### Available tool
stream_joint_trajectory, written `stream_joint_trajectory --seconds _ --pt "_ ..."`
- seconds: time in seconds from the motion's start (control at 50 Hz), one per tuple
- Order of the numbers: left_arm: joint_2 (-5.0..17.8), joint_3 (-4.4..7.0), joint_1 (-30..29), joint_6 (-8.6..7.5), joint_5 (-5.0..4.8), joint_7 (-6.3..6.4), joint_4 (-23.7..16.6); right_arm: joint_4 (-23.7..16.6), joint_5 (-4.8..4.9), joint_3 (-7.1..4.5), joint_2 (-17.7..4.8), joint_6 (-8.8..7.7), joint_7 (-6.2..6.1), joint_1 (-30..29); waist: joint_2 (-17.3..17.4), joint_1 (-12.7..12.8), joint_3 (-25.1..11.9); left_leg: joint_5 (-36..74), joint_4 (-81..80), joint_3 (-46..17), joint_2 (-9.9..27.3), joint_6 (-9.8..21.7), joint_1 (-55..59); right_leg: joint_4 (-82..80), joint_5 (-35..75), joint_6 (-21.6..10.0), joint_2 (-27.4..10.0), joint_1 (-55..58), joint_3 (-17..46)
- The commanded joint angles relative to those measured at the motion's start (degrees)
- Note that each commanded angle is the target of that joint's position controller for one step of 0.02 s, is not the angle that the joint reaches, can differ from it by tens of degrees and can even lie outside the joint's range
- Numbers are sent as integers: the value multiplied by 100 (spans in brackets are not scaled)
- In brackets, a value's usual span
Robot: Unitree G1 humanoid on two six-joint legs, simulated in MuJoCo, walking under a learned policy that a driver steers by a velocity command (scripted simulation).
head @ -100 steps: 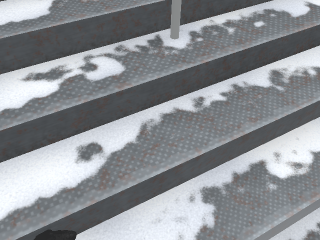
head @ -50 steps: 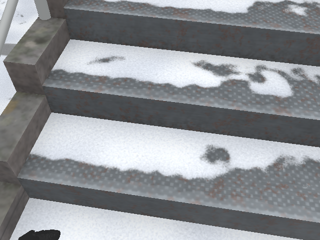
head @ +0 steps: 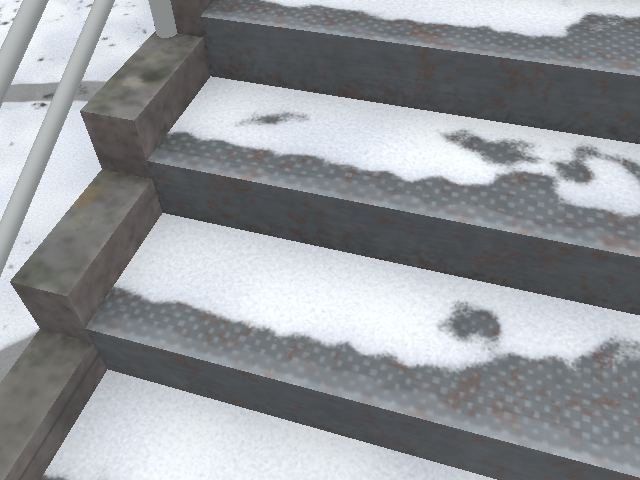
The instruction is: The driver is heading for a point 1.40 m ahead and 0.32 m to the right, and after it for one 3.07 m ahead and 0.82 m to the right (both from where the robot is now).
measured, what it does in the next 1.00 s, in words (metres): climbs: right foot 0.15 m higher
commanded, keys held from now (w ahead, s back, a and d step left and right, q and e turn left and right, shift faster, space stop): w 0.38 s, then w+e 0.62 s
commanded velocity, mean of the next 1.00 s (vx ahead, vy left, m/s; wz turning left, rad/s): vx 0.39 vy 0.00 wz -0.24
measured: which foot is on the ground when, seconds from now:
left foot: down 0.00-0.68, up 0.70-1.00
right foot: down 0.00-0.26, up 0.28-0.64, down 0.66-1.00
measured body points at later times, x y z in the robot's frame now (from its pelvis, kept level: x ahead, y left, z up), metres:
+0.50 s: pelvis +0.12 +0.03 +0.00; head +0.12 +0.03 +0.45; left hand +0.30 +0.21 -0.10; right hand -0.01 -0.15 -0.15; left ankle +0.03 +0.11 -0.74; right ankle +0.14 -0.10 -0.40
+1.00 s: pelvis +0.40 -0.01 +0.14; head +0.40 -0.01 +0.59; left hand +0.29 +0.18 -0.01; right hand +0.55 -0.25 +0.04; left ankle +0.53 +0.10 -0.31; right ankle +0.32 -0.08 -0.59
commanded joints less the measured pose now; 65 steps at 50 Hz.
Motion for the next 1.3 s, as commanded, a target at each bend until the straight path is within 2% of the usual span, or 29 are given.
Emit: stream_joint_trajectory --seconds 0.02,0.12,0.2,0.24,0.28,0.32,0.4,0.42,0.46,0.56,0.6,0.64,0.66,0.7,0.72,0.76,0.84,0.9,1.0,1.06,1.08,1.1,1.14,1.16,1.18,1.2,1.22,1.28,1.3 --pt "483 97 56 -70 11 -7 -233 -226 -15 -107 -418 -39 -10 298 -224 -23 -119 557 -421 113 203 322 -143 -848 -246 -182 -506 149 554" --pt "1211 369 866 -17 -95 -63 92 -545 -82 -126 -378 -91 71 -20 -896 294 790 -1007 1402 1186 83 439 -1448 -2064 -3465 -1185 -1798 -288 2393" --pt "1066 365 334 -190 -17 -152 205 -480 -30 -71 -175 -193 161 481 -704 -155 948 -952 826 1482 237 597 -447 -1757 -2020 -1258 -1509 -910 1583" --pt "820 329 -18 -193 -87 -194 155 85 -72 -155 -255 -233 101 1926 33 -773 640 -464 -469 1493 -104 691 1582 -161 -742 -976 -861 -1765 741" --pt "286 157 79 -279 -154 -272 -1 265 -169 -336 -1083 -222 56 2935 1926 -926 -169 -1327 -2119 -2390 2008 1365 2731 3509 -846 -432 184 -3459 -105" --pt "473 213 -210 -265 19 -286 -93 144 -179 -250 -830 -228 62 2028 440 -536 535 -2633 -2157 -2492 2255 2090 1633 6472 -526 -261 -382 -4344 353" --pt "-287 -85 -906 -228 -55 -263 -708 714 -174 -5 -303 -540 179 2084 28 -342 364 -1128 -1660 -771 1696 1685 1588 9869 -650 -493 -313 -6341 452" --pt "-140 -210 -864 -165 -77 -548 -664 1229 -624 417 581 -444 456 2436 562 -480 639 -744 -1527 -956 1809 2065 924 10827 -74 -1345 -143 -7363 1202" --pt "-237 -347 -620 -170 111 -779 -728 1543 -828 532 429 -356 674 2106 -3 -24 470 -758 -1665 -395 1807 1968 755 10876 142 -1879 -124 -7997 1217" --pt "213 -415 -2699 136 -164 -751 -1249 1123 -468 549 -316 -506 634 1170 396 -34 -19 1319 -3371 1287 1146 1628 -1958 6457 621 -983 -543 -3983 -380" --pt "14 -489 -2133 316 -80 -894 -1052 1260 -180 330 -1359 -633 722 1438 670 348 -531 7440 -2295 1510 1493 1978 -689 5359 79 -505 81 -3146 -999" --pt "95 -508 -1667 335 -37 -889 -922 1375 -129 161 -1646 -617 808 1582 872 294 -569 9307 -1280 1549 1924 1930 1803 3375 -449 -494 457 -3815 -1018" --pt "255 -439 -1145 287 -79 -759 -778 1386 -269 114 -1600 -544 891 1612 1137 278 -799 10057 -574 1629 1944 1964 2231 2787 -343 -636 685 -3343 -815" --pt "998 -183 1262 213 -164 -533 134 1098 -957 264 -860 -464 1066 2113 -385 687 -2664 6985 2447 1022 1101 1473 -1337 1766 292 -1868 -4 1215 2643" --pt "1361 -15 2781 172 215 -472 756 972 -674 225 -595 -337 1154 1023 -1314 1299 -2050 1463 5024 398 -235 1173 -3231 -19 -691 -2143 -710 1704 4731" --pt "1081 67 2103 -222 319 -475 1088 741 -198 226 -340 -444 933 224 -729 757 -326 1655 7830 -460 -99 1295 -5125 -221 -2312 -1528 -946 100 4774" --pt "-315 -401 211 -342 193 -688 1550 384 -330 481 -12 -178 650 -151 299 -726 -491 1783 8800 19 238 1685 -5519 -357 -2 -1120 -408 -1812 2430" --pt "-60 -389 407 -540 384 -631 1549 254 -115 437 -200 -184 614 -764 -201 -539 -377 1291 8128 795 440 1486 -4916 -770 309 -933 -58 -2700 1714" --pt "9 -467 2445 -596 594 -647 2227 -353 -255 609 -145 -290 470 -2581 -315 306 -272 510 7756 776 665 1329 -6857 -765 223 -1177 -630 -443 2884" --pt "79 -493 1415 -575 9 -771 1489 -853 -265 758 154 -112 463 -3641 -504 254 -42 -788 4936 1831 662 663 -3396 -2106 1097 -1395 -831 -2701 2571" --pt "635 -359 1496 -619 39 -860 1530 -983 -159 767 265 -119 539 -3578 -1271 -27 58 -134 5221 2013 272 591 -2067 -2158 4210 -1629 -1081 -3165 2716" --pt "1305 -149 1362 -614 4 -893 1463 -831 -43 664 -51 -81 627 -2996 -1374 -268 -263 217 4813 1938 -47 485 -1769 -1716 6754 -1509 -1165 -2256 2414" --pt "1485 114 1513 -660 -21 -942 1519 -448 -22 236 -973 -177 547 -1617 -1035 -608 -1004 -88 2717 1619 -334 815 -1298 107 9181 -1015 -1009 -26 1931" --pt "492 -33 2303 -693 257 -901 1768 55 -161 199 -998 -213 513 -36 211 -699 -2927 2678 2490 -172 733 1899 1554 2379 7252 -722 -614 -1082 1928" --pt "-401 -270 2669 -677 468 -1002 1703 518 -177 192 -1201 -264 436 1289 1876 -850 -3715 300 368 -3909 2426 3231 3347 4493 977 -586 602 -3545 1897" --pt "250 -12 1307 -590 154 -1007 1697 736 -312 199 -1113 -341 254 1448 1285 -1373 -1639 -3250 -582 -4623 2169 2406 1670 7237 1486 -570 275 -4922 2276" --pt "253 83 931 -614 3 -885 1597 779 -80 156 -1199 -495 269 649 921 -897 -432 -3622 -468 -3638 2122 2054 284 7663 1844 -556 14 -5334 1808" --pt "-12 2 248 -413 67 -682 1291 1161 -21 555 726 -440 444 -365 -509 -73 -735 -492 -527 -1434 2047 1813 -662 8475 2017 -1080 -253 -4856 1787" --pt "-230 -57 209 -309 70 -727 1211 1264 -13 558 832 -449 394 -463 -329 111 -615 -156 -641 -826 1846 1675 -647 8354 1829 -1272 -277 -5098 1772"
